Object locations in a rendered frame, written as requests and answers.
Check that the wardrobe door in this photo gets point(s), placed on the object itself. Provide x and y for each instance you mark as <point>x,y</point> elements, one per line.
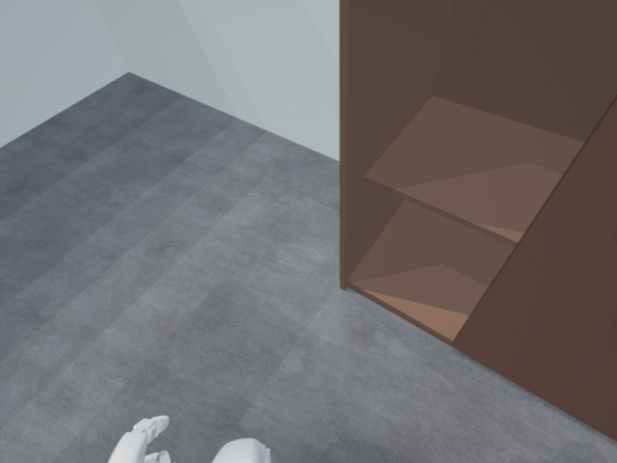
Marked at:
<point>548,320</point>

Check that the left robot thigh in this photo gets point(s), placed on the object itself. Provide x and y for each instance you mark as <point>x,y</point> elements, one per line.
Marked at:
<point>246,450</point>

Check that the robot left hand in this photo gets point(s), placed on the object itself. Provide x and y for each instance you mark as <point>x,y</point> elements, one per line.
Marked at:
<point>132,446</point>

